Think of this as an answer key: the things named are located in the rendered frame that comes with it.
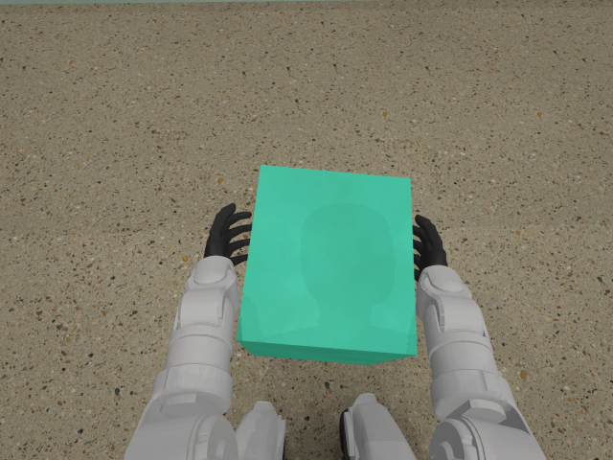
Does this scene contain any right robot forearm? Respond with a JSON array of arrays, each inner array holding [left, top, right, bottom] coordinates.
[[416, 265, 547, 460]]

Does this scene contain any left robot hand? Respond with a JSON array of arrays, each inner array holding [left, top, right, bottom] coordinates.
[[203, 203, 252, 267]]

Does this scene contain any robot right upper arm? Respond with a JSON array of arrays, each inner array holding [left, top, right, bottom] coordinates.
[[429, 416, 546, 460]]

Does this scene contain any robot left upper arm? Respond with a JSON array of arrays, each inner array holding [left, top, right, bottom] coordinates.
[[125, 411, 238, 460]]

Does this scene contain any robot thigh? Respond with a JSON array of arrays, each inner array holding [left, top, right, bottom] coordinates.
[[344, 402, 417, 460], [235, 410, 286, 460]]

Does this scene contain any right robot thigh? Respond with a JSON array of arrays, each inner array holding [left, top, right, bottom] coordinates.
[[344, 402, 417, 460]]

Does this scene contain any carton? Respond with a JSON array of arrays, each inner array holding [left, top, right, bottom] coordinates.
[[237, 165, 418, 365]]

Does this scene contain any right robot hand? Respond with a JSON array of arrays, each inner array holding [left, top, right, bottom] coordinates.
[[412, 215, 448, 282]]

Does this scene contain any left robot forearm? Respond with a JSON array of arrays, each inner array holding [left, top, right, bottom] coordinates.
[[124, 256, 240, 460]]

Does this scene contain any left robot thigh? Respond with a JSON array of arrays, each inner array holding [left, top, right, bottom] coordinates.
[[235, 410, 286, 460]]

